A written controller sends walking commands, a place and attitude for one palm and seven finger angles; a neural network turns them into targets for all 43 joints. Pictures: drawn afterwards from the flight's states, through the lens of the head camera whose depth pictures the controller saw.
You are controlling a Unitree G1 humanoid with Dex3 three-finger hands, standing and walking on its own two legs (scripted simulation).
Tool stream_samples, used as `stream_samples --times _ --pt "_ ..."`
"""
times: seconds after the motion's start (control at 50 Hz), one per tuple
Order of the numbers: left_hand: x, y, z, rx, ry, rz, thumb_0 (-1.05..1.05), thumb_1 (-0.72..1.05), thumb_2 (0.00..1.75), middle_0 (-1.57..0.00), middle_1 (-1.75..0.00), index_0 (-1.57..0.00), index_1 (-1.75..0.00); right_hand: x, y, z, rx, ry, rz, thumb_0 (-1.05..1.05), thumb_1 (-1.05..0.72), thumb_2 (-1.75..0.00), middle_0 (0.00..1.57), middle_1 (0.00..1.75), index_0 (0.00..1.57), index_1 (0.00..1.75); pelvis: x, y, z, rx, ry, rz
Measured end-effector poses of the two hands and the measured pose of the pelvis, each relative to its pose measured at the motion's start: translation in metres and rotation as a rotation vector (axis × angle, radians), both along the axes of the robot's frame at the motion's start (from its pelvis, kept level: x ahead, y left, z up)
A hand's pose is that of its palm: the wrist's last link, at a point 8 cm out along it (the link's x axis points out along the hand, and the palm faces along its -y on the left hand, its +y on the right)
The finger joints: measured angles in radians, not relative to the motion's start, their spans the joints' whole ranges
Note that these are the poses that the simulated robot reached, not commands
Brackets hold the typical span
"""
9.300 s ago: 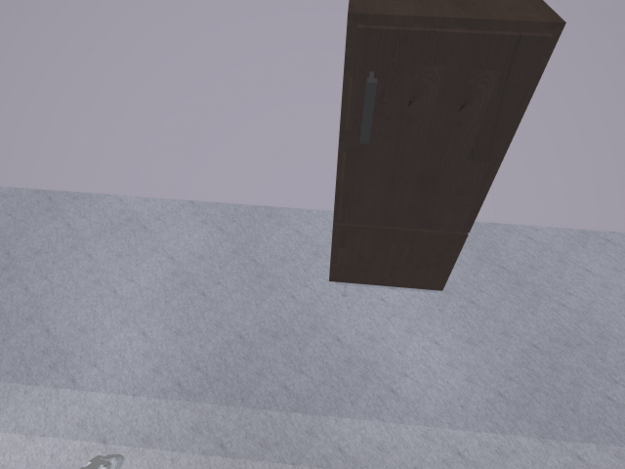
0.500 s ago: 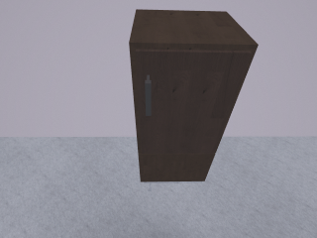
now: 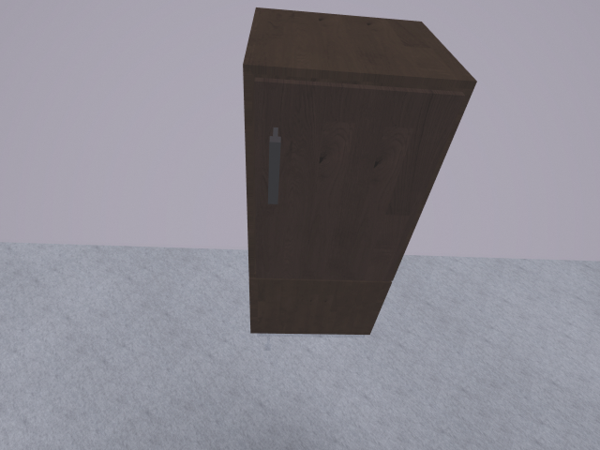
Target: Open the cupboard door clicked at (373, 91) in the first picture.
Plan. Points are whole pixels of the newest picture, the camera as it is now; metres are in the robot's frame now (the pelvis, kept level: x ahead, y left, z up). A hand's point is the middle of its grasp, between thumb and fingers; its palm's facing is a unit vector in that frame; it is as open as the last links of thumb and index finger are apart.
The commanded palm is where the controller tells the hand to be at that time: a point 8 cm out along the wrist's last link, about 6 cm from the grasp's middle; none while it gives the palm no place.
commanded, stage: shuffle to correct the standing spot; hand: left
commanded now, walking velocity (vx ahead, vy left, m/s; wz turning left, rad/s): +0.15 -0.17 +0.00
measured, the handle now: (274, 166) +0.66 +0.08 +0.03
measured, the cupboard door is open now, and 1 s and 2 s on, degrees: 0 0 0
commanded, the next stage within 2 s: come to a stop and stand still in 1.18 s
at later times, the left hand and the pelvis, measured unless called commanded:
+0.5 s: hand out of the picture -0.09 +0.17 -0.17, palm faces +0.05 -0.99 -0.16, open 7.4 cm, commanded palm none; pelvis -0.05 -0.01 +0.02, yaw +2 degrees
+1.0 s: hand out of the picture +0.09 +0.12 -0.16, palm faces +0.06 -0.97 -0.22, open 7.4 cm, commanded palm none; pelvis +0.04 -0.07 -0.01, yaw +3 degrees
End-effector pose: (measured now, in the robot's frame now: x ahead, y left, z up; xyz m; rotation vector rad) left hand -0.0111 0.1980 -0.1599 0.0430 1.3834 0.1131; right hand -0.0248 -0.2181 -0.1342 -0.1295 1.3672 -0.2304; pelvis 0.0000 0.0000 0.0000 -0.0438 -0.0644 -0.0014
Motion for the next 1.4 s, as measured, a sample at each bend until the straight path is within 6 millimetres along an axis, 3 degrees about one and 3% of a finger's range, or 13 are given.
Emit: stream_samples --times 0.06,0.14,0.32,0.38,0.48,0.62,0.78,0.86,0.96,1.08,1.22,1.28,1.4 --pt "0.014 0.007 0.008 0.016 -0.060 -0.010 0.01 0.91 0.90 -0.20 -0.30 -0.20 -0.30 -0.022 0.005 0.002 0.011 0.041 -0.022 0.00 -0.91 -0.90 0.20 0.30 0.20 0.30 -0.006 0.001 0.004 0.000 0.006 -0.014" --pt "0.005 0.018 0.022 0.040 -0.080 -0.011 0.01 0.92 0.90 -0.20 -0.30 -0.20 -0.30 -0.028 0.005 0.009 0.015 0.021 -0.033 0.00 -0.91 -0.90 0.20 0.30 0.20 0.30 -0.014 0.001 0.014 0.002 0.021 -0.032" --pt "-0.086 0.026 0.027 0.109 0.099 -0.009 0.00 0.91 0.90 -0.20 -0.30 -0.20 -0.30 -0.037 -0.019 0.010 0.004 -0.034 -0.064 0.00 -0.91 -0.90 0.20 0.30 0.20 0.30 -0.052 -0.009 0.013 0.028 0.031 -0.031" --pt "-0.096 0.022 0.028 0.100 0.108 -0.033 0.00 0.91 0.90 -0.20 -0.30 -0.19 -0.30 -0.046 -0.024 0.018 0.004 -0.038 -0.070 0.00 -0.91 -0.90 0.20 0.30 0.20 0.30 -0.055 -0.011 0.016 0.038 0.041 -0.031" --pt "-0.086 0.017 0.025 0.068 0.045 -0.017 0.01 0.91 0.90 -0.20 -0.30 -0.20 -0.30 -0.054 -0.023 0.021 -0.004 0.018 -0.012 0.00 -0.91 -0.90 0.20 0.30 0.20 0.30 -0.054 -0.007 0.016 0.041 0.059 0.017" --pt "-0.066 0.020 0.003 0.009 0.043 0.006 0.00 0.90 0.90 -0.20 -0.30 -0.20 -0.30 -0.036 -0.011 0.007 -0.036 0.024 0.062 0.00 -0.91 -0.90 0.20 0.30 0.20 0.30 -0.043 0.005 -0.002 0.042 0.078 0.044" --pt "0.009 0.023 0.026 0.050 -0.043 -0.007 0.01 0.93 0.90 -0.20 -0.30 -0.20 -0.30 -0.028 -0.010 0.015 0.017 0.077 0.048 0.00 -0.91 -0.90 0.20 0.30 0.20 0.30 -0.014 -0.014 0.014 0.041 0.090 0.039" --pt "0.049 0.011 0.036 0.087 -0.078 -0.028 0.01 0.93 0.90 -0.20 -0.30 -0.19 -0.30 -0.010 -0.025 0.007 0.055 0.101 0.036 0.00 -0.91 -0.90 0.20 0.30 0.20 0.30 0.006 -0.033 0.013 0.042 0.097 0.033" --pt "0.091 -0.015 0.027 0.140 -0.130 -0.033 0.01 0.92 0.90 -0.20 -0.30 -0.19 -0.30 0.027 -0.068 -0.021 0.068 0.117 0.038 0.00 -0.91 -0.90 0.20 0.30 0.21 0.30 0.036 -0.066 -0.007 0.058 0.091 0.042" --pt "0.095 -0.052 0.028 0.114 -0.077 0.015 0.00 0.92 0.90 -0.20 -0.30 -0.20 -0.30 0.118 -0.109 -0.004 -0.001 0.003 0.096 0.00 -0.91 -0.90 0.20 0.30 0.20 0.30 0.067 -0.082 0.004 0.036 0.079 0.054" --pt "0.102 -0.077 0.005 0.020 0.007 0.035 0.00 0.92 0.90 -0.20 -0.30 -0.20 -0.30 0.220 -0.115 0.018 -0.065 -0.208 0.165 0.00 -0.92 -0.90 0.19 0.30 0.20 0.30 0.109 -0.092 -0.001 0.006 0.076 0.046" --pt "0.116 -0.085 0.000 -0.004 0.033 0.023 0.00 0.91 0.90 -0.20 -0.30 -0.20 -0.30 0.234 -0.115 0.021 -0.071 -0.218 0.170 0.00 -0.91 -0.90 0.19 0.30 0.20 0.30 0.125 -0.100 0.000 0.025 0.071 0.039" --pt "0.161 -0.093 0.018 0.033 0.001 0.035 0.02 0.93 0.90 -0.20 -0.30 -0.20 -0.30 0.231 -0.130 0.024 -0.058 -0.108 0.155 0.00 -0.93 -0.90 0.20 0.30 0.20 0.30 0.149 -0.119 0.014 0.020 0.082 0.042"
